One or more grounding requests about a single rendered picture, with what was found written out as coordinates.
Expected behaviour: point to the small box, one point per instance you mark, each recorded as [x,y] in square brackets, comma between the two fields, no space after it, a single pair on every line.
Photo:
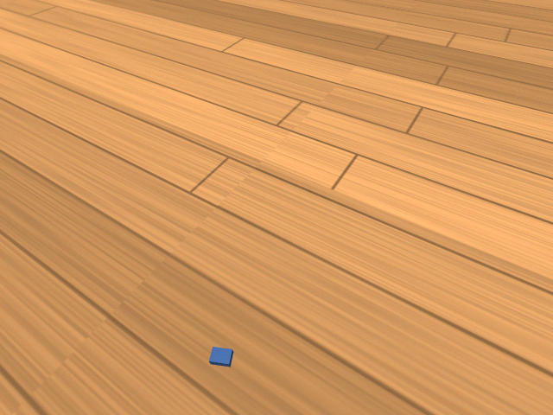
[221,356]

